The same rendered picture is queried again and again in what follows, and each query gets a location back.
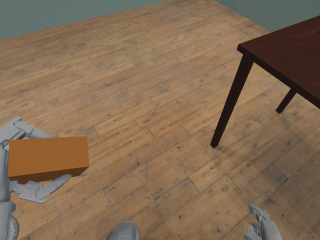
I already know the table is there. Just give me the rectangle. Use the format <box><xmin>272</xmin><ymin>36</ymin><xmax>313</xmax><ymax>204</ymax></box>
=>
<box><xmin>210</xmin><ymin>15</ymin><xmax>320</xmax><ymax>148</ymax></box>

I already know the robot left forearm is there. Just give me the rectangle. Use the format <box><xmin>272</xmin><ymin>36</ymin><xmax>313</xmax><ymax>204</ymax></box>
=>
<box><xmin>0</xmin><ymin>201</ymin><xmax>20</xmax><ymax>240</ymax></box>

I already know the left robot hand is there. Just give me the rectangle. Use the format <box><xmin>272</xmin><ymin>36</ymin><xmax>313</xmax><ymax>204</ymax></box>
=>
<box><xmin>0</xmin><ymin>116</ymin><xmax>72</xmax><ymax>204</ymax></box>

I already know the right robot hand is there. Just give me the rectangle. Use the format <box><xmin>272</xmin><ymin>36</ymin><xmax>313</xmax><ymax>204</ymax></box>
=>
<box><xmin>244</xmin><ymin>204</ymin><xmax>283</xmax><ymax>240</ymax></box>

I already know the sponge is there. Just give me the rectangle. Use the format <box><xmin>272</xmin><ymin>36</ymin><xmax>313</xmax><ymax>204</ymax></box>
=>
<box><xmin>7</xmin><ymin>136</ymin><xmax>90</xmax><ymax>185</ymax></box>

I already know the left robot thigh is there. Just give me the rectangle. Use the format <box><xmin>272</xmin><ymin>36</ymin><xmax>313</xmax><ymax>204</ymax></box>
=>
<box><xmin>105</xmin><ymin>222</ymin><xmax>140</xmax><ymax>240</ymax></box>

